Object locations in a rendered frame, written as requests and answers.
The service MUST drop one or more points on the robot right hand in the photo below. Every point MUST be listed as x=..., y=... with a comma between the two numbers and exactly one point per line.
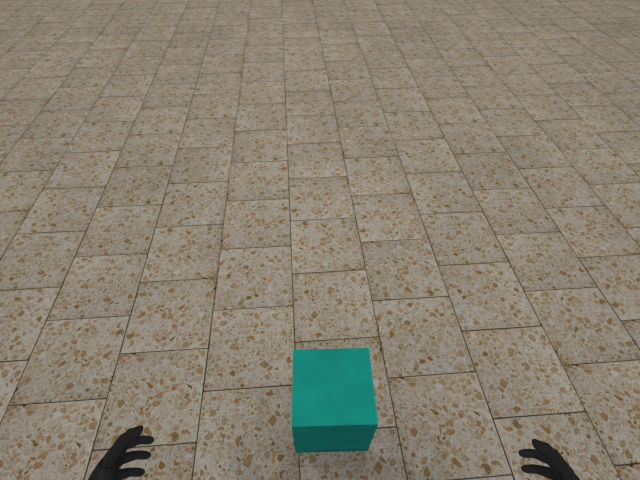
x=558, y=468

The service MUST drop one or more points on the carton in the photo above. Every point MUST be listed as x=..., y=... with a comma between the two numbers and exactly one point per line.
x=333, y=401

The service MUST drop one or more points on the robot left hand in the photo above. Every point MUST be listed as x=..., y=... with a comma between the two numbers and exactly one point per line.
x=116, y=456

